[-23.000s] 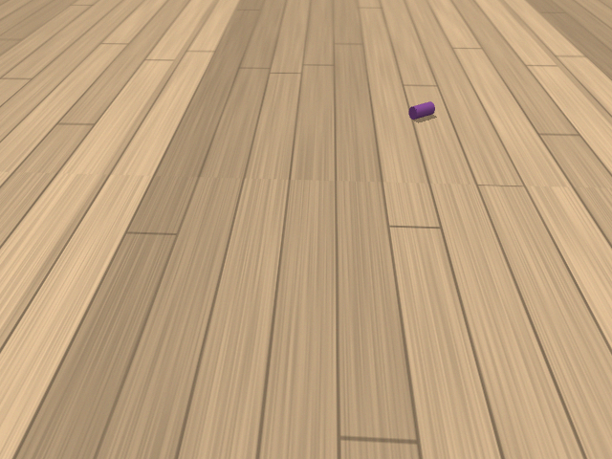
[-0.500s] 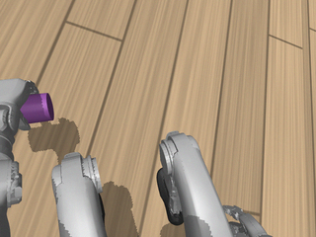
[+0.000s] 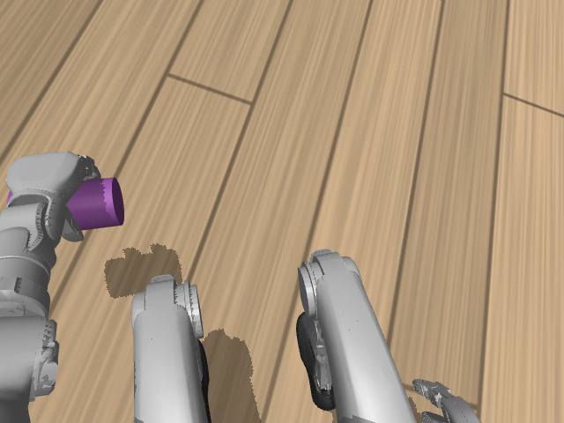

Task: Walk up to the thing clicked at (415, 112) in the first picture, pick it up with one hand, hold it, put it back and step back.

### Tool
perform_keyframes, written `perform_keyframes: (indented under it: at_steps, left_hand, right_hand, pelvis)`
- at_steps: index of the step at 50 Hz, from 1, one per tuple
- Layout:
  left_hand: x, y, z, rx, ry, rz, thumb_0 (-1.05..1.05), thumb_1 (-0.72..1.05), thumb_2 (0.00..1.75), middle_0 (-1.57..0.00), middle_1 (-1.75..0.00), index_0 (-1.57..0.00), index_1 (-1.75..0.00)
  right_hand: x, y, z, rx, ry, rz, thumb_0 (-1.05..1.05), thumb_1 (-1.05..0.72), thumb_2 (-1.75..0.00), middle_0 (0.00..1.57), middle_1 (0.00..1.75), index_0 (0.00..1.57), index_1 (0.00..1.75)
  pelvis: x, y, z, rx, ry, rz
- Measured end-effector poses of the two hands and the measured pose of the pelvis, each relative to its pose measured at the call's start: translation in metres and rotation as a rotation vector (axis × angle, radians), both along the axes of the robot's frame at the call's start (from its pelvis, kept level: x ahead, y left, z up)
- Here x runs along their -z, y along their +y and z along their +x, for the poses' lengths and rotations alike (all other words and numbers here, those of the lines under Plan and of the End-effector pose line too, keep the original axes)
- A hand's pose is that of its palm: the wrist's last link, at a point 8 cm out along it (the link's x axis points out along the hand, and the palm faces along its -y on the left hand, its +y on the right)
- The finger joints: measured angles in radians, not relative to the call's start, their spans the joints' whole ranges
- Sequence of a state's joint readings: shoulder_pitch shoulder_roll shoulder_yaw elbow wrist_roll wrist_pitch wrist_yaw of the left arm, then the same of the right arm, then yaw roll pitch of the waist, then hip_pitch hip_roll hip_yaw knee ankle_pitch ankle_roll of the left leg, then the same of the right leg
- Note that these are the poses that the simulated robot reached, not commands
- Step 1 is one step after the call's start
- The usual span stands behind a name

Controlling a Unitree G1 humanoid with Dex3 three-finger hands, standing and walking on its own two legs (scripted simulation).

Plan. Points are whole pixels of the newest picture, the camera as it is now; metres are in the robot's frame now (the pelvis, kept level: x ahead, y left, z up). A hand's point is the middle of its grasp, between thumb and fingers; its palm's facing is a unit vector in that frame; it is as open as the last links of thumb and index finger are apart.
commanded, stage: lift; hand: left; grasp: from above
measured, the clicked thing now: (71, 206) +0.45 +0.28 -0.16
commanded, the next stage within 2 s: hold in 1.26 s
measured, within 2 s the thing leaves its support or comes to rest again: neither
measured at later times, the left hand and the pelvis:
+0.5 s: hand out of the picture +0.38 +0.26 +0.06, palm faces -0.44 -0.09 -0.89, open 10.2 cm; pelvis +0.01 +0.00 +0.15, yaw +3 degrees
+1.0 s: hand out of the picture +0.36 +0.23 +0.21, palm faces -0.45 -0.10 -0.89, open 10.2 cm; pelvis +0.05 -0.01 +0.30, yaw +4 degrees
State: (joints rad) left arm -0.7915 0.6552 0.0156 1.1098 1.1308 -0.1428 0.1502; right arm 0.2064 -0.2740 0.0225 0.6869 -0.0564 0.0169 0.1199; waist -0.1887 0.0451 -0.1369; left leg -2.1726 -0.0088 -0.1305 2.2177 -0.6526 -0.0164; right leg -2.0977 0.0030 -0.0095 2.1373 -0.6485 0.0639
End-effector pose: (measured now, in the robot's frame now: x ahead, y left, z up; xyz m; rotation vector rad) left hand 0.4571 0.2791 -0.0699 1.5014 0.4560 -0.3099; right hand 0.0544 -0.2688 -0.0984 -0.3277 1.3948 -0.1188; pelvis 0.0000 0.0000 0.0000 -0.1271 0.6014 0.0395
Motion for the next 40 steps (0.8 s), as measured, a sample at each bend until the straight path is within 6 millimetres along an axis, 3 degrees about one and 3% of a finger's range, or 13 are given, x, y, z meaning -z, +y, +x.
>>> perform_keyframes:
  at_steps: [11,21,32,40]
  left_hand:
    - [-0.069,0.002,-0.031,0.008,-0.017,-0.02,0.0,-0.02,0.32,-0.81,-0.32,-0.83,-0.31]
    - [-0.151,-0.007,-0.059,-0.009,-0.039,-0.027,-0.01,-0.04,0.34,-0.82,-0.32,-0.83,-0.32]
    - [-0.249,-0.022,-0.089,-0.019,-0.024,-0.039,0.0,-0.02,0.33,-0.82,-0.29,-0.83,-0.29]
    - [-0.3,-0.031,-0.092,-0.025,-0.015,-0.035,0.0,-0.02,0.33,-0.82,-0.28,-0.83,-0.28]
  right_hand:
    - [-0.048,0.001,0.042,-0.012,-0.111,-0.004,0.01,-0.91,-0.91,0.2,0.3,0.2,0.3]
    - [-0.109,0.008,0.076,-0.002,-0.218,0.008,0.01,-0.91,-0.9,0.2,0.3,0.2,0.3]
    - [-0.188,0.014,0.089,0.039,-0.292,0.031,0.01,-0.9,-0.9,0.2,0.3,0.2,0.3]
    - [-0.238,0.009,0.091,0.061,-0.32,0.024,0.01,-0.9,-0.9,0.2,0.3,0.2,0.3]
  pelvis:
    - [-0.053,0.001,0.002,-0.014,-0.012,0.013]
    - [-0.118,-0.001,0.006,-0.024,-0.073,0.039]
    - [-0.202,-0.005,0.019,-0.025,-0.187,0.077]
    - [-0.252,-0.008,0.032,-0.025,-0.261,0.095]
